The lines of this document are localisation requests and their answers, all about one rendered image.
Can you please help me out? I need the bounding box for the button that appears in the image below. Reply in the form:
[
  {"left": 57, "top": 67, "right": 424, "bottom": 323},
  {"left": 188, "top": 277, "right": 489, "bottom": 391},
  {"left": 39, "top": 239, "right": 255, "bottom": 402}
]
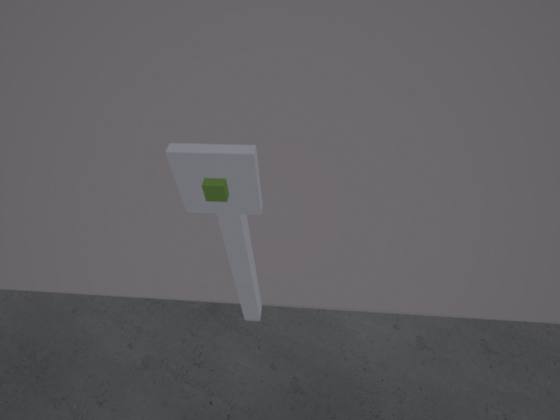
[{"left": 202, "top": 178, "right": 229, "bottom": 202}]

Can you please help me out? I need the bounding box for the panel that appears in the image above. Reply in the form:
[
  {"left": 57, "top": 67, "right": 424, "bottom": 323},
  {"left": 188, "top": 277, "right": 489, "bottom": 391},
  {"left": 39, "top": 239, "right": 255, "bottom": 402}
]
[{"left": 165, "top": 143, "right": 263, "bottom": 321}]

